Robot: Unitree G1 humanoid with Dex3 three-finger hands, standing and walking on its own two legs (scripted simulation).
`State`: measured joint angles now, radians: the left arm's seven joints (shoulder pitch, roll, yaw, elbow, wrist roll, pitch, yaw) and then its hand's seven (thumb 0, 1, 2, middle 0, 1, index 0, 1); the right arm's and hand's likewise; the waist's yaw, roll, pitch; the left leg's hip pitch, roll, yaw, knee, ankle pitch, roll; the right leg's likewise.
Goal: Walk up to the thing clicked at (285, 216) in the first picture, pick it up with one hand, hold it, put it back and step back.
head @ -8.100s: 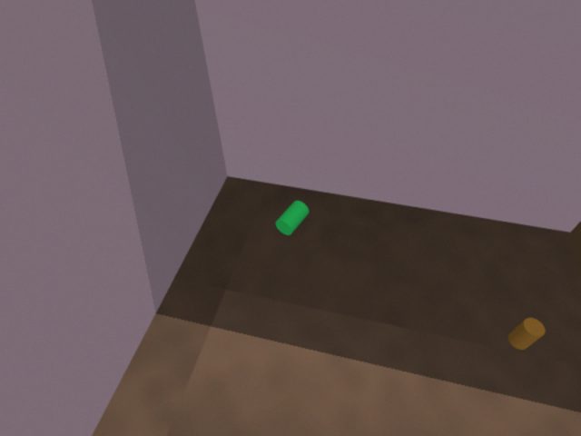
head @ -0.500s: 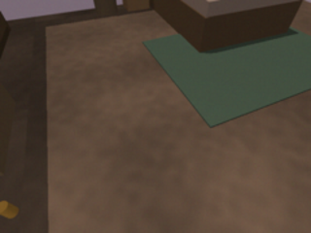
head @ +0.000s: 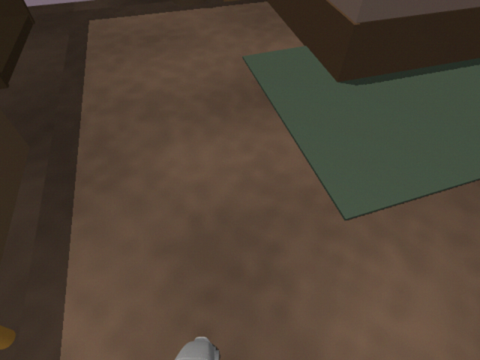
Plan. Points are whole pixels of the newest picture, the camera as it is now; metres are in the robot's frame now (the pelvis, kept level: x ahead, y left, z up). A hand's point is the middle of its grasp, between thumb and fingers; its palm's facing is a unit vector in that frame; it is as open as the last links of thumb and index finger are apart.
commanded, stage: walk up
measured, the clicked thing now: out of the picture -0.70 +0.95 -0.72
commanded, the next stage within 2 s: none
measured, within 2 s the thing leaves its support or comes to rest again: neither
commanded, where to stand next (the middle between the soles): +0.46 +0.02 m, yaw -2 degrees
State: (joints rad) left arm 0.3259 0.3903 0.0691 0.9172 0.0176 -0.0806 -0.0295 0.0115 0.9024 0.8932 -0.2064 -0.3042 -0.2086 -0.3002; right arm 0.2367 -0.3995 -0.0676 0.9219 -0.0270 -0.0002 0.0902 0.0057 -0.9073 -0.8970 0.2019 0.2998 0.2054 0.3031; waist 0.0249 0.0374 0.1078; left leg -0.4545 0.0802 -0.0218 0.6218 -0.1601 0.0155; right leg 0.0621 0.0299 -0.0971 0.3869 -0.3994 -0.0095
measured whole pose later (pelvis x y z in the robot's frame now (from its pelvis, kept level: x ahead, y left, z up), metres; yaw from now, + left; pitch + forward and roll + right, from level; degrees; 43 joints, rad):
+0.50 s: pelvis +0.22 -0.01 +0.01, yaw +8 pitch -2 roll +1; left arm 0.14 0.42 0.06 0.78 0.02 -0.03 -0.08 0.01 0.91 0.89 -0.20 -0.30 -0.20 -0.30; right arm 0.40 -0.39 -0.04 0.85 -0.01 0.00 0.05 0.01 -0.90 -0.90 0.21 0.30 0.21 0.30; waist -0.05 -0.03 0.07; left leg -0.06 -0.01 -0.10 0.42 -0.33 -0.02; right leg -0.39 -0.03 0.04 0.56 -0.18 0.02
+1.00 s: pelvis +0.41 -0.02 -0.02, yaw +29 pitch -3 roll +0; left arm 0.24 0.42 0.07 0.81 0.01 0.03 -0.03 0.01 0.91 0.89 -0.20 -0.30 -0.20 -0.30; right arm 0.21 -0.40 -0.05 0.78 -0.01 0.03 0.05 0.00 -0.91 -0.90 0.20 0.30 0.20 0.30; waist 0.04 -0.08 0.16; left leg -0.41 -0.01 0.11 0.63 -0.18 0.07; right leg -0.10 -0.07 -0.26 0.77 -0.51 -0.02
